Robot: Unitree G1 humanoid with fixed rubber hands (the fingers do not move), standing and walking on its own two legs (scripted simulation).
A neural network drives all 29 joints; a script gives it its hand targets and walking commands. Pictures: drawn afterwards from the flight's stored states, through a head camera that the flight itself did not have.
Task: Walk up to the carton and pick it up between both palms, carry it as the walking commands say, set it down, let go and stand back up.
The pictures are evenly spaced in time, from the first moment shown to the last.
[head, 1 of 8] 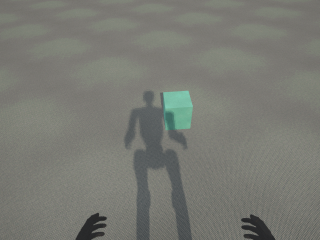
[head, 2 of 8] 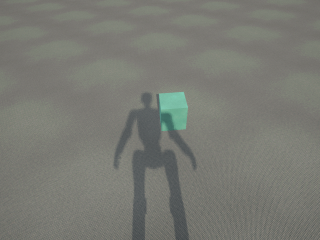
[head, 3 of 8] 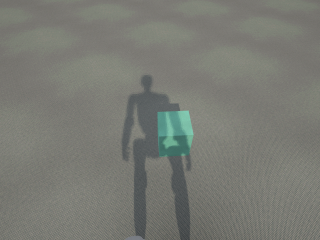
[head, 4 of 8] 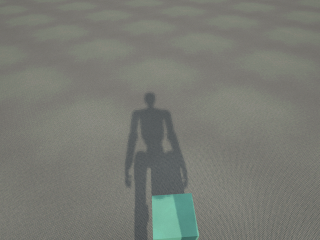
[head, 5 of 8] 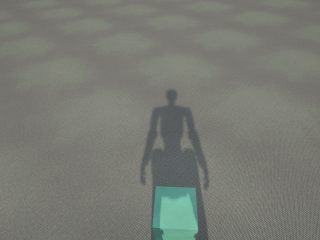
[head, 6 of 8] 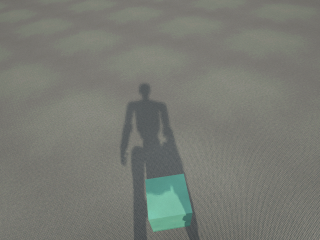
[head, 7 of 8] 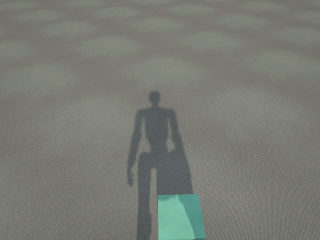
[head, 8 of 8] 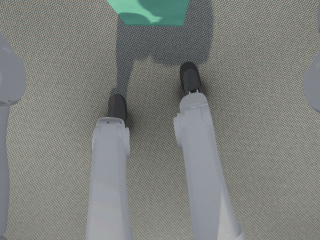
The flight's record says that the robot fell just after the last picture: yes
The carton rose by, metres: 0.00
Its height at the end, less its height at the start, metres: +0.00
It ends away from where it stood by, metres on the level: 0.00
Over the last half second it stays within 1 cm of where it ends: yes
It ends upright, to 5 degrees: yes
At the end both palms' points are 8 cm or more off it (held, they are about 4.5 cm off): yes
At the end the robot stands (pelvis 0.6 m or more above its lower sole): no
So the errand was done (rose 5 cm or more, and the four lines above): no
